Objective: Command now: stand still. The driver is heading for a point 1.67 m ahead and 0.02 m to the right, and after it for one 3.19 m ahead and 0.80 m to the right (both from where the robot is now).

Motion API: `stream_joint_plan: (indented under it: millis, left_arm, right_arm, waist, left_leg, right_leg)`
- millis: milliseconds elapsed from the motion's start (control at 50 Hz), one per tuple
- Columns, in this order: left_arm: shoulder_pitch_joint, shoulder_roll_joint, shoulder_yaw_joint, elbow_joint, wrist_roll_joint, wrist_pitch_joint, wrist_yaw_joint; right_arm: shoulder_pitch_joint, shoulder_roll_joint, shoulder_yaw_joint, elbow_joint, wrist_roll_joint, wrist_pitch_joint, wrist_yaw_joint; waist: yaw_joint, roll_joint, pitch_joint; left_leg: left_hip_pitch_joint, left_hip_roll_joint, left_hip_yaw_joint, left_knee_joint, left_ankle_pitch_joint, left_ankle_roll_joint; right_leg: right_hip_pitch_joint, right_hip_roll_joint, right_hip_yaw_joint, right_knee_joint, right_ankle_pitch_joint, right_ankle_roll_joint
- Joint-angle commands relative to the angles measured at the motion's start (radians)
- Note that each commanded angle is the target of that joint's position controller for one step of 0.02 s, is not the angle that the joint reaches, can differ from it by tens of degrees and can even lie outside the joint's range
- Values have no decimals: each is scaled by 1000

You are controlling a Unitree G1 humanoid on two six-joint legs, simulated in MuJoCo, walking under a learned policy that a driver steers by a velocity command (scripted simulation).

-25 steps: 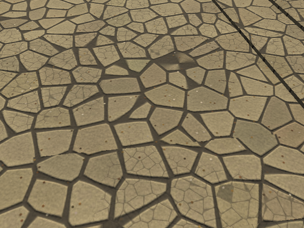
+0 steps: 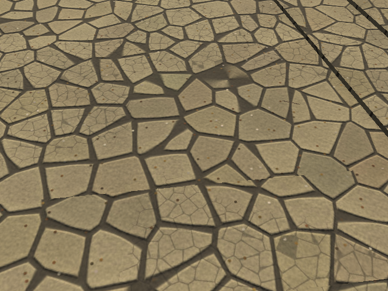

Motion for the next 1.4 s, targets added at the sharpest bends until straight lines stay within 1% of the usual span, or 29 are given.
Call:
stream_joint_plan:
  millis: [20,880,900,920,940,960,980,1000,1020,1040,1060,1080,1100,1120,1140,1160,1180,1200,1220,1240,1260,1280,1300,1320,1340,1360,1380,1400]
  left_arm:
    - [79,80,10,-7,-1,-4,2]
    - [157,60,5,-20,-4,-3,3]
    - [166,55,4,-15,-2,-2,4]
    - [167,59,6,-16,-3,1,6]
    - [164,72,12,-22,-7,4,8]
    - [164,94,22,-29,-14,5,8]
    - [163,112,32,-40,-21,4,5]
    - [167,114,38,-51,-29,-1,1]
    - [181,107,43,-54,-32,-5,0]
    - [140,93,42,-69,-23,-8,-1]
    - [70,73,39,-98,-23,-13,-5]
    - [14,33,31,-121,-28,-21,-12]
    - [-3,20,23,-143,-27,-31,-18]
    - [-6,56,31,-154,-27,-44,-21]
    - [-15,71,35,-165,-31,-54,-23]
    - [-22,78,38,-171,-32,-62,-23]
    - [-22,79,40,-169,-32,-67,-26]
    - [-28,74,40,-167,-28,-67,-29]
    - [-6,64,40,-154,-26,-63,-32]
    - [44,59,44,-131,-26,-58,-34]
    - [103,66,52,-104,-29,-50,-32]
    - [172,74,62,-75,-34,-42,-26]
    - [252,96,75,-50,-32,-39,-21]
    - [364,197,102,-34,-6,-48,-18]
    - [374,201,90,-48,5,-57,-27]
    - [370,167,64,-59,6,-59,-39]
    - [359,223,77,-62,6,-66,-45]
    - [270,187,66,-83,-1,-76,-49]
  right_arm:
    - [107,-71,-9,2,1,-2,-2]
    - [175,-55,4,-6,1,0,-2]
    - [187,-51,5,0,0,2,-3]
    - [191,-54,3,2,1,5,-5]
    - [190,-60,-1,0,4,9,-8]
    - [195,-57,-3,-5,6,10,-9]
    - [207,-57,-5,-11,7,8,-8]
    - [206,-62,-8,-21,11,0,-4]
    - [189,-84,-16,-32,16,-8,-2]
    - [208,-107,-26,-35,17,-10,0]
    - [259,-122,-33,-27,12,-13,1]
    - [282,-173,-51,-24,14,-20,3]
    - [225,-215,-67,-44,11,-28,3]
    - [210,-177,-61,-55,7,-38,4]
    - [189,-162,-57,-63,10,-47,8]
    - [162,-166,-58,-73,19,-50,13]
    - [133,-178,-61,-83,23,-48,14]
    - [105,-197,-66,-92,24,-44,13]
    - [85,-216,-73,-96,24,-37,11]
    - [72,-227,-77,-95,28,-30,10]
    - [73,-219,-77,-92,30,-25,10]
    - [67,-203,-74,-92,30,-23,11]
    - [51,-172,-67,-96,30,-23,14]
    - [0,-109,-51,-131,33,-29,15]
    - [-30,-89,-43,-159,4,-44,20]
    - [-51,-93,-45,-168,-16,-71,34]
    - [24,-52,-41,-174,28,-80,35]
    - [-56,-105,-49,-204,46,-91,30]
  waist:
    - [0,9,59]
    - [1,8,79]
    - [1,7,61]
    - [1,4,66]
    - [2,0,75]
    - [1,-14,85]
    - [-3,-23,91]
    - [2,-22,90]
    - [14,-6,87]
    - [-13,21,98]
    - [-49,71,117]
    - [-67,184,134]
    - [-49,244,146]
    - [-39,198,144]
    - [-28,166,146]
    - [-17,141,139]
    - [-7,130,132]
    - [-1,127,118]
    - [11,119,109]
    - [36,112,94]
    - [55,100,77]
    - [81,79,62]
    - [117,29,37]
    - [160,-210,24]
    - [140,-233,44]
    - [119,-169,46]
    - [67,-230,-11]
    - [64,-129,49]
  left_leg:
    - [-81,6,-3,-98,43,33]
    - [-103,6,-2,-96,16,43]
    - [-95,0,5,-94,-38,44]
    - [-98,-8,16,-83,-123,48]
    - [-110,-19,29,-58,-247,58]
    - [-120,-27,39,-26,-379,71]
    - [-134,-21,36,2,-481,82]
    - [-163,-2,20,26,-508,91]
    - [-199,20,-9,41,-515,97]
    - [-197,51,-57,-20,-564,115]
    - [-136,96,-136,-122,-623,146]
    - [-80,209,-304,-256,-664,197]
    - [-65,326,-452,-306,-633,241]
    - [-35,354,-486,-307,-583,247]
    - [3,355,-468,-301,-521,234]
    - [27,336,-418,-289,-464,212]
    - [9,300,-345,-276,-414,186]
    - [-35,259,-275,-268,-374,160]
    - [-89,209,-202,-242,-356,144]
    - [-143,176,-152,-197,-373,135]
    - [-196,150,-128,-143,-399,129]
    - [-237,123,-109,-68,-417,121]
    - [-284,86,-65,74,-383,103]
    - [-400,10,49,428,-324,49]
    - [-499,-1,-42,668,-413,62]
    - [-537,2,-91,779,-439,80]
    - [-676,14,-92,856,-414,89]
    - [-749,66,-112,874,-352,102]
  right_leg:
    - [29,-31,18,-65,130,-19]
    - [-7,-35,4,-63,66,-16]
    - [-3,-29,-2,-64,-5,-17]
    - [-19,-21,-6,-63,-118,-22]
    - [-43,-13,-8,-55,-273,-33]
    - [-69,-13,2,-40,-450,-48]
    - [-84,-31,34,-25,-599,-65]
    - [-78,-60,77,-10,-655,-80]
    - [-79,-87,109,-16,-648,-87]
    - [-133,-91,98,8,-612,-62]
    - [-226,-50,36,85,-565,-32]
    - [-301,6,-66,268,-407,-9]
    - [-348,-46,-21,388,-347,-25]
    - [-395,-78,13,445,-393,-47]
    - [-430,-102,37,439,-410,-59]
    - [-423,-111,39,381,-412,-64]
    - [-357,-104,19,300,-391,-63]
    - [-263,-93,4,228,-335,-51]
    - [-159,-59,-36,162,-283,-35]
    - [-47,-26,-80,105,-224,-22]
    - [56,4,-110,84,-199,-9]
    - [141,23,-128,59,-204,-4]
    - [227,5,-101,25,-228,-15]
    - [280,-203,229,-151,-444,-101]
    - [275,-304,463,-200,-399,-146]
    - [264,-283,442,-105,-76,-145]
    - [318,-367,598,-160,-362,-236]
    - [267,-367,637,-196,-523,-232]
